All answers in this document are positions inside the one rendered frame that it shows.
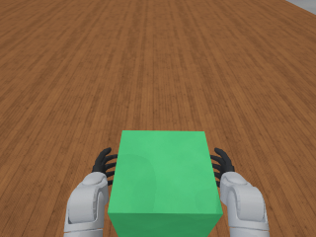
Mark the left robot forearm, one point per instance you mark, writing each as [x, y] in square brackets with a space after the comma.
[85, 209]

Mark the carton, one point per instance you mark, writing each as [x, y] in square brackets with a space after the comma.
[164, 185]

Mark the left robot hand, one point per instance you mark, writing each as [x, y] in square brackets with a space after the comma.
[102, 167]

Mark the right robot hand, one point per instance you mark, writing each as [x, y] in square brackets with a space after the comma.
[225, 164]

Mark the right robot forearm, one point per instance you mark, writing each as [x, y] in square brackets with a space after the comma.
[246, 207]

